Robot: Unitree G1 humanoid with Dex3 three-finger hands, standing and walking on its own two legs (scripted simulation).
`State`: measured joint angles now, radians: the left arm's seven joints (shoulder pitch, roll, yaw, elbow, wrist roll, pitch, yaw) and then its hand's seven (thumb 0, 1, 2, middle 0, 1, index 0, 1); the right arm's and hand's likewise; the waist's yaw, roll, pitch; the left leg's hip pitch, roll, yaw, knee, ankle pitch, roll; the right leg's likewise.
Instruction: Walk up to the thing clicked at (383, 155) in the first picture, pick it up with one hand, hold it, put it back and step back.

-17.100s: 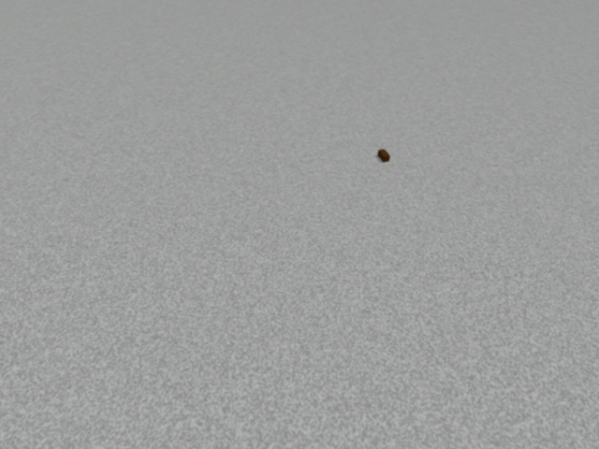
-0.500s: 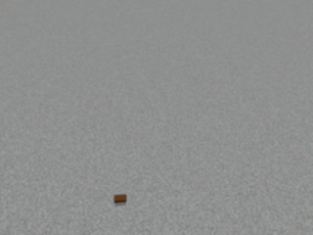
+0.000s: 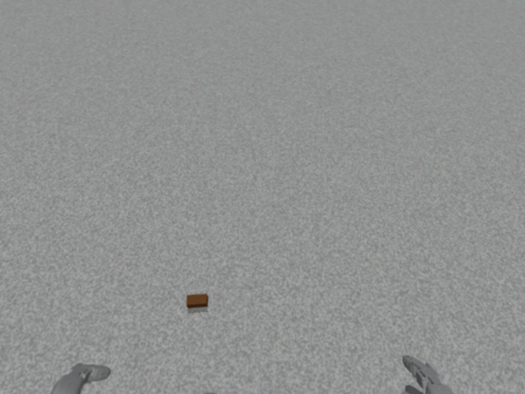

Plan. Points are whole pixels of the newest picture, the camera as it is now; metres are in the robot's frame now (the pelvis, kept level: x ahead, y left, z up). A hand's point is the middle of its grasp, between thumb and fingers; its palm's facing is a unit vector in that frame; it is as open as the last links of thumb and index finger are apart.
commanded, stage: rise first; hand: left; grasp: from above
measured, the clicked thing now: (197, 300) +0.51 +0.22 -0.71
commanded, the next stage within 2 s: none
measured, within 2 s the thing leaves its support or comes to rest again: neither
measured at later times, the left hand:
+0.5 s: hand out of the picture +0.14 +0.25 -0.17, palm faces -0.20 -0.85 -0.49, open 13.3 cm
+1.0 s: hand (141, 350) +0.28 +0.28 -0.37, palm faces -0.45 -0.36 -0.82, open 13.0 cm
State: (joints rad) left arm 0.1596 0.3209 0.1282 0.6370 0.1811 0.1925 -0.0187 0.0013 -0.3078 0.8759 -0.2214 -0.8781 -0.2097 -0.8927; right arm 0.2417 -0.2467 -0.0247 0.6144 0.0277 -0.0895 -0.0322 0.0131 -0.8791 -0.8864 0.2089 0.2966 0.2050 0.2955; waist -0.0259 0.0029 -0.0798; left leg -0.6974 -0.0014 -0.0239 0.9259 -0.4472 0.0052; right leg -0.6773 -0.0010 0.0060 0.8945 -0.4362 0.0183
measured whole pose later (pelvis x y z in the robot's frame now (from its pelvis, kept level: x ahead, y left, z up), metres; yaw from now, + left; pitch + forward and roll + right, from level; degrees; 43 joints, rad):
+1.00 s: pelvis -0.07 -0.01 -0.23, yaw -1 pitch +34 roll -2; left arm -0.44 0.51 0.09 0.88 0.79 -0.06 0.12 0.00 -0.37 0.82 -0.30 -0.88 -0.30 -0.89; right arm 0.10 -0.28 -0.05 0.69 0.00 -0.16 0.04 0.01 -0.94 -0.91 0.21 0.30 0.20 0.30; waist -0.04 0.02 -0.18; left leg -1.82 -0.01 -0.06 1.90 -0.67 -0.01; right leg -1.80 0.01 -0.02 1.87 -0.67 0.01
